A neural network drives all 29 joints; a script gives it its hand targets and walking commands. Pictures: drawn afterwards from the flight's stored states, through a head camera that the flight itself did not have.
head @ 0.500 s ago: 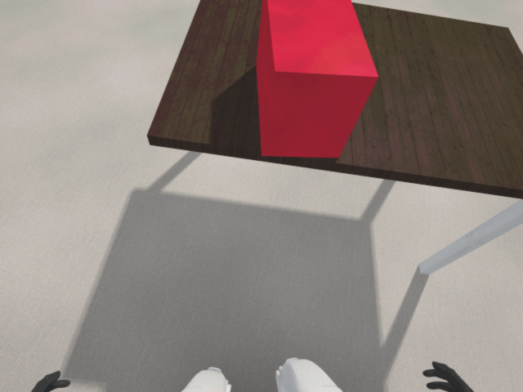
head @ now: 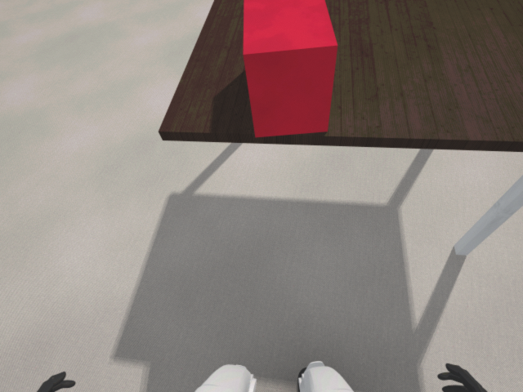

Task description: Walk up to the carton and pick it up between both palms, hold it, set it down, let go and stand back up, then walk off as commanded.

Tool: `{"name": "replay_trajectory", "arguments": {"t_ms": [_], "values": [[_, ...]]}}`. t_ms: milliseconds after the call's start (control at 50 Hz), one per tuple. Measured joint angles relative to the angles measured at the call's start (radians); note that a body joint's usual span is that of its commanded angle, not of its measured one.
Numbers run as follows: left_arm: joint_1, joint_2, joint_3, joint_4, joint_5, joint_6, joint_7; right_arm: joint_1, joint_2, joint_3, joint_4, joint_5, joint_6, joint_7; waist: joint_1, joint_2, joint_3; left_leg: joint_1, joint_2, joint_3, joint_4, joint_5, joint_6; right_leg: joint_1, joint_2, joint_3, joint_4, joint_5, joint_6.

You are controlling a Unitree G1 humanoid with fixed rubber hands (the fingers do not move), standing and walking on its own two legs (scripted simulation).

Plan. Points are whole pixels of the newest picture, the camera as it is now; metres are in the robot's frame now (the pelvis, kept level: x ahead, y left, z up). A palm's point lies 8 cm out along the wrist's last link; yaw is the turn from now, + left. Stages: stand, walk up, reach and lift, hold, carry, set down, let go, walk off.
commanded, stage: walk off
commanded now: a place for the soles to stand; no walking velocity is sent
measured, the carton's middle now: (285, 55) +0.84 -0.02 +0.01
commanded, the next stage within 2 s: stand in 1.22 s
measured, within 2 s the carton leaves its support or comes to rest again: neither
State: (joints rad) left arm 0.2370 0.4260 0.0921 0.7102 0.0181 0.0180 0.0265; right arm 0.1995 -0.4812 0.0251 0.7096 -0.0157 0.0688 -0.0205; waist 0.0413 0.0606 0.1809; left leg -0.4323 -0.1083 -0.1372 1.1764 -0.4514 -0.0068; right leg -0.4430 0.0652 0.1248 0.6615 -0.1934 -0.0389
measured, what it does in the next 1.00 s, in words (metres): walks backwards: left foot, then right foot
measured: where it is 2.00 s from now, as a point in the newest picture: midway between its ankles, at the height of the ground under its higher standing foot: outside the picture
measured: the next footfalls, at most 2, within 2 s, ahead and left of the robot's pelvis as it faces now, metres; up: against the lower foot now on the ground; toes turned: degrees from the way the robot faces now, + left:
left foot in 0.28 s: -0.04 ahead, +0.18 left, +0.00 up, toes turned -5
right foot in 0.68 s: -0.16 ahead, -0.07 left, +0.00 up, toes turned +5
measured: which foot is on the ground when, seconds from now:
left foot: up 0.00-0.26, down 0.28-0.70, up 0.72-1.00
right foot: down 0.00-0.28, up 0.30-0.66, down 0.68-1.00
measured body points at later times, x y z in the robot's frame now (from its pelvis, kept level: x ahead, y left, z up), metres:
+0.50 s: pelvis -0.12 +0.07 -0.01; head -0.06 +0.11 +0.44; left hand -0.04 +0.41 -0.13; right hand -0.01 -0.25 -0.08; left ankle -0.08 +0.18 -0.72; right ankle -0.15 -0.09 -0.61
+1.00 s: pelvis -0.19 +0.06 +0.00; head -0.14 +0.04 +0.45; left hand -0.09 +0.40 -0.08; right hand -0.07 -0.25 -0.11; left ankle -0.22 +0.20 -0.69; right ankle -0.17 -0.05 -0.72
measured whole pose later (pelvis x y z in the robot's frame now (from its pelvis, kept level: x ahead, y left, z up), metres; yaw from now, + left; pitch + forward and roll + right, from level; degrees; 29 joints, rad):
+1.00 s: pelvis -0.19 +0.06 +0.00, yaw -3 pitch -2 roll +1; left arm 0.25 0.43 0.07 0.75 0.03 0.01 0.01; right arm 0.19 -0.44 0.01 0.73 -0.02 0.03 -0.02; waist 0.04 0.03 0.15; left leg -0.33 -0.03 -0.07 0.89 -0.52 0.00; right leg -0.32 0.10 0.15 0.68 -0.32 -0.04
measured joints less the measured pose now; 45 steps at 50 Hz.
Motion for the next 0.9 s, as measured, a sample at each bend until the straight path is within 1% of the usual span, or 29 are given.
{"name": "replay_trajectory", "arguments": {"t_ms": [100, 160, 220, 280, 300, 320, 340, 360, 380, 420, 460, 480, 500, 540, 640, 680, 700, 720, 740, 780, 800, 840, 900], "values": [[0.001, 0.0, 0.0, 0.0, 0.0, 0.0, 0.002, 0.0, -0.003, 0.0, 0.019, 0.0, 0.002, 0.002, 0.0, -0.003, 0.0, 0.022, 0.009, 0.0, 0.0, -0.025, 0.0, -0.018, 0.0, 0.0, -0.001, 0.03, 0.0], [0.0, 0.0, 0.003, 0.0, 0.0, 0.0, 0.002, 0.0, -0.003, 0.0, 0.026, 0.0, 0.002, 0.007, -0.001, -0.01, -0.001, 0.036, 0.029, 0.003, -0.035, -0.05, 0.0, -0.02, 0.0, -0.001, -0.002, 0.046, 0.0], [-0.005, 0.0, 0.01, 0.0, 0.002, 0.005, 0.002, 0.004, -0.003, 0.0, 0.038, 0.0, 0.001, 0.016, -0.001, -0.028, -0.001, 0.076, 0.065, 0.022, -0.161, -0.059, 0.0, -0.027, -0.001, -0.001, -0.006, 0.066, 0.005], [-0.017, 0.0, 0.011, 0.0, 0.002, 0.016, 0.002, 0.027, -0.004, -0.01, 0.054, 0.0, -0.006, 0.023, -0.002, -0.048, -0.006, 0.148, 0.087, 0.031, -0.337, -0.028, 0.003, -0.057, -0.003, -0.001, 0.008, 0.081, 0.026], [-0.019, -0.001, 0.016, 0.002, 0.002, 0.022, 0.004, 0.028, 0.003, -0.01, 0.063, 0.0, -0.006, 0.025, -0.001, -0.068, 0.003, 0.146, 0.079, 0.043, -0.337, -0.032, 0.003, -0.073, -0.003, 0.013, 0.042, 0.025, 0.027], [-0.013, -0.002, 0.014, 0.005, 0.001, 0.03, 0.006, 0.032, 0.015, -0.01, 0.068, 0.0, -0.004, 0.026, -0.002, -0.082, 0.007, 0.145, 0.078, 0.054, -0.334, -0.025, 0.003, -0.092, 0.007, 0.019, 0.117, -0.068, 0.027], [-0.006, -0.002, 0.01, 0.006, 0.001, 0.037, 0.009, 0.039, 0.026, -0.01, 0.068, 0.0, 0.001, 0.026, -0.003, -0.082, 0.007, 0.144, 0.088, 0.054, -0.334, -0.015, 0.005, -0.113, 0.033, 0.018, 0.225, -0.133, 0.027], [0.0, -0.001, 0.009, 0.005, 0.001, 0.038, 0.012, 0.044, 0.033, -0.01, 0.068, 0.0, 0.003, 0.026, -0.005, -0.076, 0.006, 0.144, 0.102, 0.05, -0.339, -0.005, 0.009, -0.128, 0.062, 0.018, 0.336, -0.169, 0.027], [0.002, 0.0, 0.009, 0.005, 0.0, 0.039, 0.013, 0.044, 0.038, -0.01, 0.068, 0.0, 0.004, 0.026, -0.006, -0.071, 0.006, 0.142, 0.114, 0.044, -0.35, 0.009, 0.012, -0.134, 0.082, 0.019, 0.433, -0.177, 0.027], [0.01, 0.005, 0.014, 0.005, -0.009, 0.039, 0.013, 0.034, 0.043, -0.01, 0.062, 0.0, 0.0, 0.026, -0.005, -0.071, 0.001, 0.127, 0.125, 0.04, -0.376, 0.043, 0.013, -0.134, 0.091, 0.02, 0.585, -0.179, 0.027], [0.026, 0.009, 0.02, 0.005, -0.016, 0.039, 0.012, 0.012, 0.043, -0.01, 0.044, 0.0, -0.004, 0.024, -0.004, -0.073, -0.004, 0.09, 0.131, 0.041, -0.388, 0.069, 0.013, -0.124, 0.091, 0.021, 0.678, -0.18, 0.027], [0.035, 0.011, 0.021, 0.005, -0.019, 0.039, 0.011, 0.002, 0.043, -0.01, 0.03, 0.0, -0.007, 0.024, -0.004, -0.073, -0.004, 0.07, 0.133, 0.042, -0.391, 0.08, 0.013, -0.11, 0.091, 0.021, 0.691, -0.18, 0.027], [0.042, 0.012, 0.021, 0.008, -0.021, 0.039, 0.011, -0.006, 0.044, -0.01, 0.015, 0.0, -0.009, 0.024, -0.004, -0.074, -0.004, 0.05, 0.134, 0.042, -0.392, 0.089, 0.013, -0.091, 0.091, 0.022, 0.684, -0.181, 0.027], [0.049, 0.013, 0.021, 0.019, -0.023, 0.039, 0.009, -0.011, 0.044, -0.01, -0.013, 0.0, -0.016, 0.024, -0.003, -0.074, -0.005, 0.018, 0.132, 0.043, -0.393, 0.106, 0.013, -0.04, 0.091, 0.022, 0.613, -0.193, 0.027], [0.051, 0.013, 0.014, 0.038, -0.022, 0.027, 0.0, -0.011, 0.046, -0.01, -0.032, 0.0, -0.022, 0.024, -0.003, -0.062, -0.006, -0.012, 0.125, 0.063, -0.393, 0.129, 0.013, 0.094, 0.087, 0.02, 0.275, -0.284, 0.027], [0.052, 0.013, 0.012, 0.038, -0.017, 0.016, -0.003, -0.011, 0.046, -0.01, -0.032, 0.0, -0.021, 0.024, -0.003, -0.051, -0.006, -0.013, 0.125, 0.078, -0.393, 0.136, 0.011, 0.15, 0.077, 0.015, 0.095, -0.285, 0.028], [0.05, 0.009, 0.009, 0.039, -0.015, 0.011, -0.004, -0.011, 0.045, -0.01, -0.03, 0.0, -0.019, 0.022, -0.005, -0.033, -0.004, -0.011, 0.131, 0.078, -0.393, 0.14, 0.008, 0.159, 0.081, 0.011, 0.057, -0.239, 0.022], [0.051, 0.005, 0.003, 0.039, -0.009, 0.006, -0.006, -0.011, 0.045, -0.011, -0.023, 0.0, -0.014, 0.018, -0.005, -0.013, -0.005, -0.007, 0.135, 0.073, -0.393, 0.136, 0.008, 0.159, 0.088, 0.007, 0.055, -0.209, 0.014], [0.051, 0.004, -0.002, 0.039, -0.003, 0.002, -0.008, -0.011, 0.048, -0.011, -0.014, 0.0, -0.011, 0.013, -0.004, -0.005, -0.009, -0.006, 0.127, 0.073, -0.376, 0.068, 0.008, 0.16, 0.085, 0.008, 0.056, -0.192, 0.006], [0.051, 0.004, -0.003, 0.04, 0.007, -0.001, -0.009, -0.011, 0.051, -0.011, -0.009, 0.0, -0.011, 0.003, -0.004, -0.012, -0.016, -0.013, 0.086, 0.074, -0.291, -0.05, 0.008, 0.16, 0.061, 0.02, 0.052, -0.177, -0.005], [0.05, 0.004, -0.003, 0.039, 0.008, -0.003, -0.009, -0.011, 0.05, -0.011, -0.009, 0.0, -0.015, 0.0, -0.004, -0.013, -0.019, -0.014, 0.073, 0.073, -0.248, -0.069, 0.008, 0.159, 0.05, 0.024, 0.044, -0.17, -0.006], [0.038, 0.004, -0.003, 0.039, 0.007, -0.007, -0.009, -0.011, 0.045, -0.01, -0.01, 0.0, -0.019, 0.0, -0.004, -0.009, -0.021, -0.014, 0.069, 0.072, -0.186, -0.068, 0.008, 0.153, 0.04, 0.025, 0.024, -0.151, -0.006], [0.02, 0.004, -0.003, 0.039, 0.007, -0.01, -0.009, -0.011, 0.042, -0.01, -0.008, 0.0, -0.024, 0.0, -0.005, -0.01, -0.022, 0.005, 0.074, 0.071, -0.168, -0.061, 0.008, 0.128, 0.034, 0.024, 0.016, -0.132, -0.006]]}}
